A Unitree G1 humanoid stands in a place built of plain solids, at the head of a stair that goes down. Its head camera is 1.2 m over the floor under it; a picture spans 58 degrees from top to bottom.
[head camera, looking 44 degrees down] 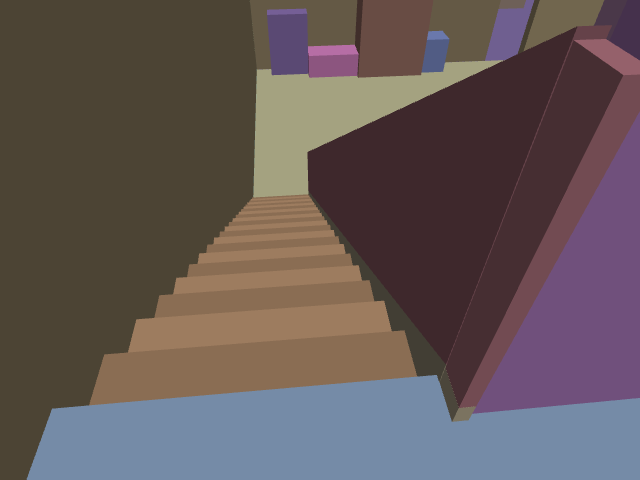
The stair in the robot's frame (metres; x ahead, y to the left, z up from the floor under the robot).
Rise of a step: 0.20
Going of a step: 0.30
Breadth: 1.12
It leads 5 degrees to the left of straight ahead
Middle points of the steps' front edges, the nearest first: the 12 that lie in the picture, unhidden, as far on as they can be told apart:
0.61 0.20 0.00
0.90 0.23 -0.20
1.20 0.26 -0.39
1.49 0.29 -0.59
1.79 0.32 -0.79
2.08 0.34 -0.99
2.38 0.37 -1.18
2.67 0.40 -1.38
2.97 0.43 -1.58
3.26 0.45 -1.78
3.56 0.48 -1.97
3.85 0.51 -2.17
